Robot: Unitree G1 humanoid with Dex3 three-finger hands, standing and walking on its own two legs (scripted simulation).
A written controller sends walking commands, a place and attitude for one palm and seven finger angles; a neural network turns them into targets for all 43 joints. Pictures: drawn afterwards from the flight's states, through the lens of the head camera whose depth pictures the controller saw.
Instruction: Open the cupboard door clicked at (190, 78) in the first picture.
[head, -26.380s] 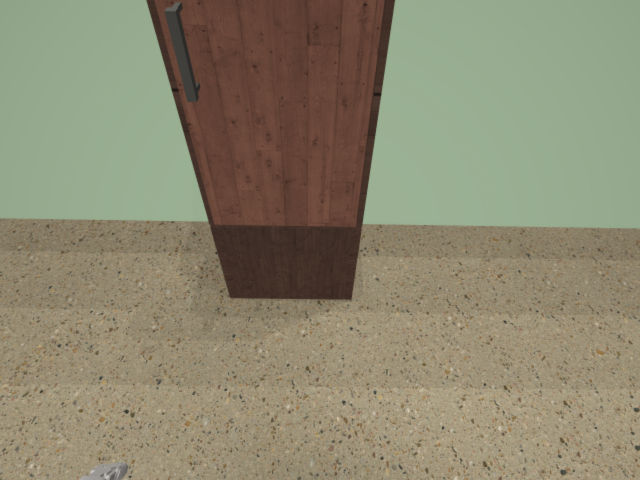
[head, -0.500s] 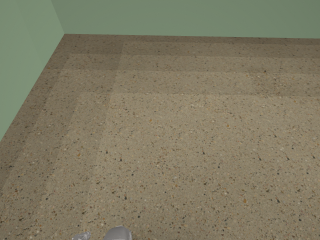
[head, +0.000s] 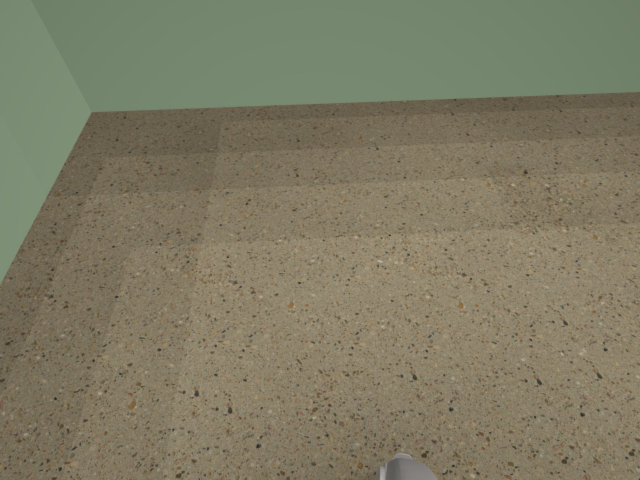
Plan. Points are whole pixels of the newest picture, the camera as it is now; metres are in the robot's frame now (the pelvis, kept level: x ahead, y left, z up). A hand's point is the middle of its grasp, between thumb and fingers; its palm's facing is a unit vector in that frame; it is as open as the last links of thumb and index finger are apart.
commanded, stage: turn to face it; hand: left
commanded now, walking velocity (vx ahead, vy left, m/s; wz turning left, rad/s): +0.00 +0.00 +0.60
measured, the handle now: out of the picture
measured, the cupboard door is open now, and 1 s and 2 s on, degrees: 43 43 43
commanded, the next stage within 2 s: none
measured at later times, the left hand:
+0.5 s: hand (220, 423) +0.22 +0.18 -0.20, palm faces +0.21 -0.96 -0.20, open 7.3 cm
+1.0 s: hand (257, 436) +0.20 +0.11 -0.16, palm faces +0.50 -0.83 -0.26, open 7.4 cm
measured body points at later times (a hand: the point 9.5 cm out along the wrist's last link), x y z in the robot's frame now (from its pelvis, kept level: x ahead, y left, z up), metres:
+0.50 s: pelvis +0.18 -0.02 -0.03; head +0.21 +0.00 +0.42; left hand +0.21 +0.23 -0.18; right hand +0.29 -0.26 -0.16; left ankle +0.20 +0.09 -0.74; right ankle +0.12 -0.14 -0.70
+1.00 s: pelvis +0.25 -0.08 +0.00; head +0.31 -0.07 +0.44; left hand +0.17 +0.15 -0.14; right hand +0.46 -0.26 -0.16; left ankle +0.17 +0.04 -0.68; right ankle +0.27 -0.17 -0.74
